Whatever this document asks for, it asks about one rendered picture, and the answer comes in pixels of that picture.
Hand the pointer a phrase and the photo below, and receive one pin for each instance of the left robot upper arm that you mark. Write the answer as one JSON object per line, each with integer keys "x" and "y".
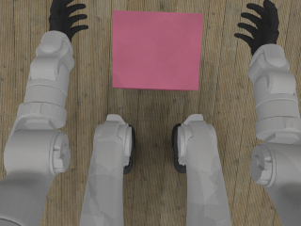
{"x": 33, "y": 158}

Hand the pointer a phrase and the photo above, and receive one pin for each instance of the right robot upper arm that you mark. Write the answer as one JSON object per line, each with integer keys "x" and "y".
{"x": 277, "y": 167}

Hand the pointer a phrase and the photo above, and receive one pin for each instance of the robot left forearm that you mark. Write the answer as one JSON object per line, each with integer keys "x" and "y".
{"x": 47, "y": 86}

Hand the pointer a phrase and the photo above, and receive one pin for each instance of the robot right hand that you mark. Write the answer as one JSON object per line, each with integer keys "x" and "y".
{"x": 267, "y": 24}

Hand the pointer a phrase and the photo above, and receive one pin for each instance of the robot left hand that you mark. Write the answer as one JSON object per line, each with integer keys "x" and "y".
{"x": 59, "y": 19}

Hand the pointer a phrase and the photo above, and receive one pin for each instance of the robot foot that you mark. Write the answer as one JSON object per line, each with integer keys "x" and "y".
{"x": 128, "y": 168}
{"x": 181, "y": 168}

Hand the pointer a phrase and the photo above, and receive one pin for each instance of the left robot foot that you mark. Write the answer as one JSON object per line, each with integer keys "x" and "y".
{"x": 128, "y": 168}

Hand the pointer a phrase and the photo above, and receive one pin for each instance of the carton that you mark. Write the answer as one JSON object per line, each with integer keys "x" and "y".
{"x": 155, "y": 50}

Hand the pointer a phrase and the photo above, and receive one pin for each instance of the robot right forearm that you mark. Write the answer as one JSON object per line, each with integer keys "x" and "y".
{"x": 274, "y": 91}

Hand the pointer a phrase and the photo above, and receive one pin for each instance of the right robot foot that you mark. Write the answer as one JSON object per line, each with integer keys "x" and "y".
{"x": 181, "y": 168}

